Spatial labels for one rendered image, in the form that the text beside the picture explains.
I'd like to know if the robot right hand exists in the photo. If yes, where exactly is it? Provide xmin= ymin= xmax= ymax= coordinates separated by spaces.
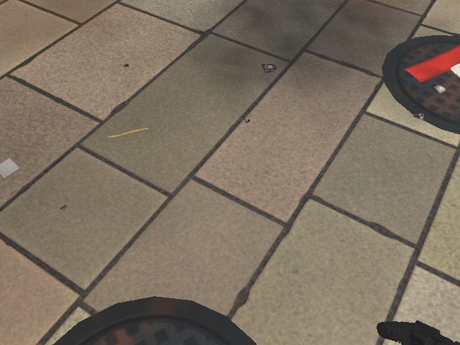
xmin=377 ymin=321 xmax=460 ymax=345

